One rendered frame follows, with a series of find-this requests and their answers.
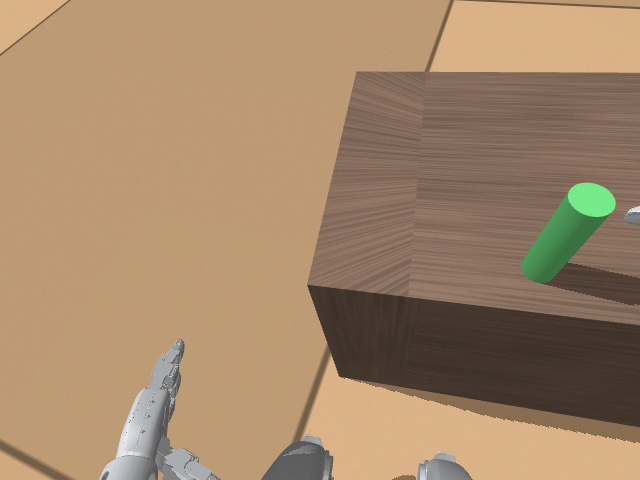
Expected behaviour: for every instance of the right robot hand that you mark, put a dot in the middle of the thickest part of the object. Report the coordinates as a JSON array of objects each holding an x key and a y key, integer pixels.
[{"x": 632, "y": 216}]

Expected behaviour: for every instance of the left robot hand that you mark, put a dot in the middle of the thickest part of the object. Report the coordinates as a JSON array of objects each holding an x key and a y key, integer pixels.
[{"x": 145, "y": 431}]

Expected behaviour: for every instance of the can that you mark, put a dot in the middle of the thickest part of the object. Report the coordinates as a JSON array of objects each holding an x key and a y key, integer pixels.
[{"x": 582, "y": 211}]

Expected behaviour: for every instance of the left robot arm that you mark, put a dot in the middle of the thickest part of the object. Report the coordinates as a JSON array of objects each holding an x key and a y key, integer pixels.
[{"x": 130, "y": 468}]

